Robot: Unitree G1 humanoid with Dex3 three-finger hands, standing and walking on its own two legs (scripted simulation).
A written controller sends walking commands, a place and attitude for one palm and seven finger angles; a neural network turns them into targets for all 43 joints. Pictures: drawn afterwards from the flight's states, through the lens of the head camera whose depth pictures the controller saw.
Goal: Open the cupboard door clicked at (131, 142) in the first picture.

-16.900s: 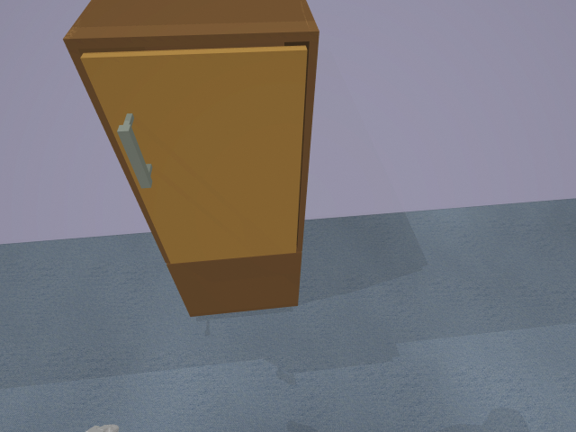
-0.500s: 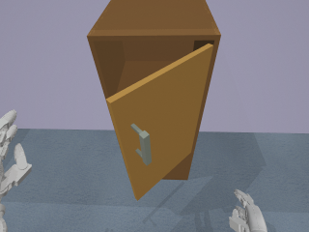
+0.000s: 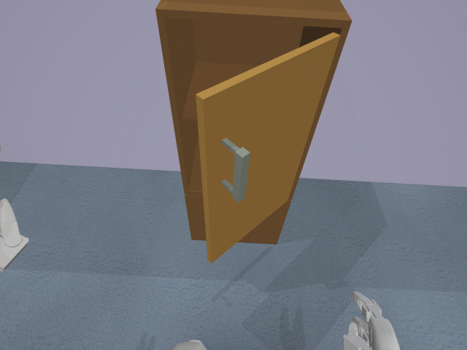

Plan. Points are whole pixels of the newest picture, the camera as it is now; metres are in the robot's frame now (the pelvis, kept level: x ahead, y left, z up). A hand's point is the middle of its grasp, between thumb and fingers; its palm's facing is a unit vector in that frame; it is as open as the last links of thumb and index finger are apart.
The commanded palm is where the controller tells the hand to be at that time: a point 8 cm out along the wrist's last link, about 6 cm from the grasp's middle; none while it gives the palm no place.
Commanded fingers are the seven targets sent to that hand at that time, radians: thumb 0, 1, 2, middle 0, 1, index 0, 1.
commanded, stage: step back with the hand held close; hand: left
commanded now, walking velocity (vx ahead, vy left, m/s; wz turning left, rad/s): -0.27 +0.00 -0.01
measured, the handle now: (233, 171) +0.43 +0.03 +0.06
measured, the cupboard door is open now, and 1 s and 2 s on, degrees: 45 45 45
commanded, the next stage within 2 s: stop stepping back and stand still in 0.38 s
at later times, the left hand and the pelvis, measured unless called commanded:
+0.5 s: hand out of the picture +0.09 +0.27 +0.20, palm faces +0.45 -0.82 -0.36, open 7.4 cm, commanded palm +0.03 +0.31 +0.19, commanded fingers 0.00 0.90 0.90 -0.20 -0.30 -0.20 -0.30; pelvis -0.12 +0.01 +0.01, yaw -2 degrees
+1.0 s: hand out of the picture -0.02 +0.24 +0.19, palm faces +0.32 -0.81 -0.49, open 7.4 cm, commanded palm -0.05 +0.29 +0.19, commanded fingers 0.00 0.90 0.90 -0.20 -0.30 -0.20 -0.30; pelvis -0.23 +0.01 +0.01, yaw -7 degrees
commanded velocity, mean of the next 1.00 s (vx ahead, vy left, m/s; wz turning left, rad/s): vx -0.03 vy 0.01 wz -0.03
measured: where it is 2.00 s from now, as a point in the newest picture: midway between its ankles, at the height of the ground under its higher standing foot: outside the picture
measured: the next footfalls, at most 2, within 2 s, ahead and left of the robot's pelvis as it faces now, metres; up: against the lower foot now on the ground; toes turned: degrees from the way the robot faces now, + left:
right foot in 0.54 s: -0.19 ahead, -0.06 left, +0.00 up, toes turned -4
left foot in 0.68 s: -0.03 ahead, +0.08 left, +0.00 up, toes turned -5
